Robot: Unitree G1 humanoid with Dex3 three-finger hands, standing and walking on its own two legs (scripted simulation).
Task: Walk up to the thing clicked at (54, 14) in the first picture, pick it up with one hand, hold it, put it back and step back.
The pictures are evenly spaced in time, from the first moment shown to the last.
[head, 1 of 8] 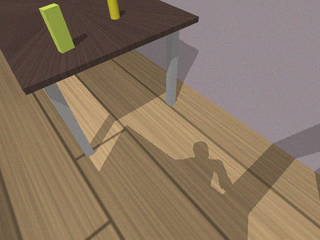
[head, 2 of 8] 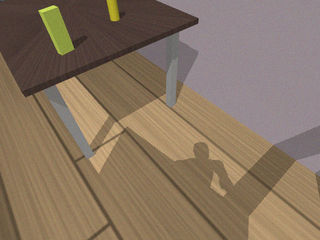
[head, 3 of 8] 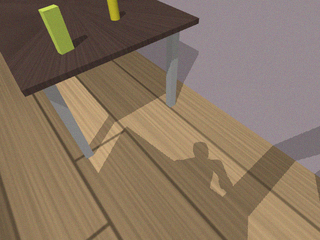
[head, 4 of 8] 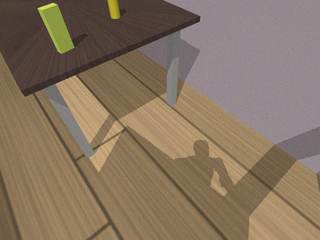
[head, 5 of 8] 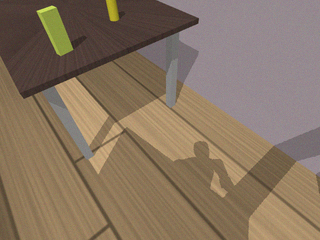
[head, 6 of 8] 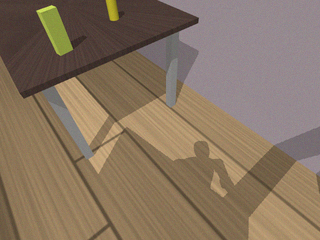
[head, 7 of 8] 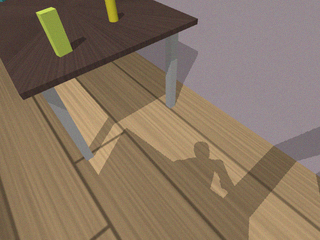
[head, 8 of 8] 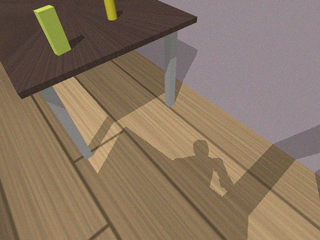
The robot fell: no
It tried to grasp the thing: no
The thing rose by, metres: 0.00
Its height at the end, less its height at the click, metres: +0.00
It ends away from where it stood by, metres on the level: 0.00
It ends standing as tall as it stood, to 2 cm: yes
